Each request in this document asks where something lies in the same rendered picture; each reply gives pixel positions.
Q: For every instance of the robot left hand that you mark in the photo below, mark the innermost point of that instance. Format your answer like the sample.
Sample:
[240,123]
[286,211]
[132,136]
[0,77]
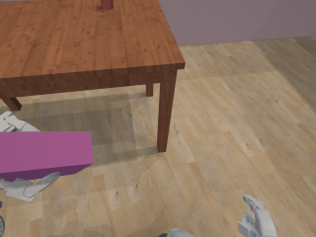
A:
[22,189]

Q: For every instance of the robot right shin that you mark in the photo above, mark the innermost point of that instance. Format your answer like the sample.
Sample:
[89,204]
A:
[174,230]

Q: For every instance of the table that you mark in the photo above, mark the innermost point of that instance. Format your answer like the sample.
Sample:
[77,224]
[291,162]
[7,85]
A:
[61,46]

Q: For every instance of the sponge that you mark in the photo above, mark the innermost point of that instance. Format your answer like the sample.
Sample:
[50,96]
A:
[32,155]

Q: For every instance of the robot right hand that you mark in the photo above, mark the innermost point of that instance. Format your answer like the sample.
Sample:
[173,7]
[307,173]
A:
[260,224]

